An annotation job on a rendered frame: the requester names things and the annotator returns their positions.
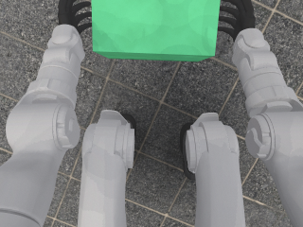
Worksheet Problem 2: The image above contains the robot right forearm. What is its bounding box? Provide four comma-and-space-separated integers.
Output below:
231, 27, 303, 118

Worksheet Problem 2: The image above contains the right robot shin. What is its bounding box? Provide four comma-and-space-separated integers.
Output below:
187, 113, 240, 174

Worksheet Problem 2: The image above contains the carton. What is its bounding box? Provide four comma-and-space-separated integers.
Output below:
91, 0, 221, 62

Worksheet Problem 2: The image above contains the robot left forearm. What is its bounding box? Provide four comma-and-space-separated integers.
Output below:
6, 24, 85, 143

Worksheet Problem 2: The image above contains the robot left thigh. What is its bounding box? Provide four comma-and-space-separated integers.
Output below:
77, 119, 135, 227

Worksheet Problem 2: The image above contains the robot left hand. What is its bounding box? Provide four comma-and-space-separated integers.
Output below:
58, 0, 92, 35

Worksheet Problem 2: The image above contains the robot left upper arm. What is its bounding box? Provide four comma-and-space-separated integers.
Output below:
0, 102, 80, 227

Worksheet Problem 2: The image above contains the robot right upper arm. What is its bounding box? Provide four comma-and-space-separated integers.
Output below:
245, 111, 303, 227

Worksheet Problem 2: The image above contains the robot right hand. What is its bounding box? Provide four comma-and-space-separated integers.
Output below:
217, 0, 256, 42

